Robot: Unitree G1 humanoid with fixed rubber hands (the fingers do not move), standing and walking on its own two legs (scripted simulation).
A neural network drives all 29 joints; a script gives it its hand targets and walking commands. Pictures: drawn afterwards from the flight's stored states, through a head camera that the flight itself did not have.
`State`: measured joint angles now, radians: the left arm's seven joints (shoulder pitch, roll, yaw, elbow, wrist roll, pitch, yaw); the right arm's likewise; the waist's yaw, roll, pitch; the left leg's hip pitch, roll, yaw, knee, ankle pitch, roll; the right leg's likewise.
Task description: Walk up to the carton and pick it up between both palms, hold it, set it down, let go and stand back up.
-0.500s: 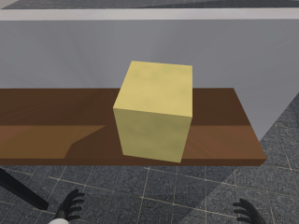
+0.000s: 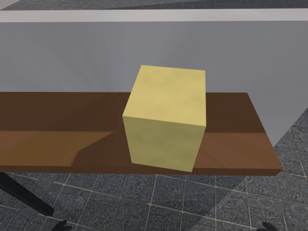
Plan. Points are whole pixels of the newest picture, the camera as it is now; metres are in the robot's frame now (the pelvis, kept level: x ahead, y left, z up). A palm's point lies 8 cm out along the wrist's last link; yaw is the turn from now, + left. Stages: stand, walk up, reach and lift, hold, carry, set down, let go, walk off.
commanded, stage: stand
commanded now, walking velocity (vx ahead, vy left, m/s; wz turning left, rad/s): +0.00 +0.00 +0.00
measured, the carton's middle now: (166, 119) +0.40 -0.01 +0.06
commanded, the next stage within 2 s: none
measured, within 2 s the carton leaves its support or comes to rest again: neither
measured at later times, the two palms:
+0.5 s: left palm out of the picture +0.08 +0.31 -0.11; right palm out of the picture +0.07 -0.29 -0.10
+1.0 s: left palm out of the picture +0.06 +0.32 -0.11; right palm out of the picture +0.06 -0.29 -0.10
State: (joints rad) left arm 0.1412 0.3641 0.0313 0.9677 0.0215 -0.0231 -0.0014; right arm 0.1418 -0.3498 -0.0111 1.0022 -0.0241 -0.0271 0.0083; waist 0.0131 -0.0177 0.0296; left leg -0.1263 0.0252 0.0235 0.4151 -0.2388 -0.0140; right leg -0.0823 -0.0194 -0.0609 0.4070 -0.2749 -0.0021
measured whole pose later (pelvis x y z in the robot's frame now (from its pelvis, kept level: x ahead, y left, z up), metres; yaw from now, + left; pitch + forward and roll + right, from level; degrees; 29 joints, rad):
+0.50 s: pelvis -0.01 +0.01 +0.00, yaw +0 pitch -4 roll +0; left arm 0.12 0.36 0.02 1.04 0.01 -0.02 0.00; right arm 0.13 -0.36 -0.01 1.07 -0.02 -0.02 0.00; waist 0.01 -0.01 0.04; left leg -0.10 0.01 0.03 0.36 -0.20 0.00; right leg -0.06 -0.03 -0.06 0.35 -0.23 0.01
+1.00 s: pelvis -0.02 +0.01 +0.00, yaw +0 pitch -3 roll +0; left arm 0.13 0.38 0.01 1.06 0.01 -0.03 0.00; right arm 0.12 -0.36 -0.01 1.10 -0.01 -0.02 0.01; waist 0.01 -0.02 0.05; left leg -0.11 0.01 0.03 0.34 -0.17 0.00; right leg -0.07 -0.03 -0.06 0.34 -0.21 0.01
